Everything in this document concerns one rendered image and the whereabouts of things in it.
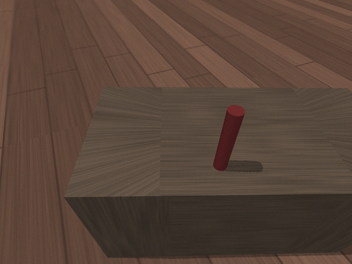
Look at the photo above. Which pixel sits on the can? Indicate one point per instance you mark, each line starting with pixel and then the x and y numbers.
pixel 232 122

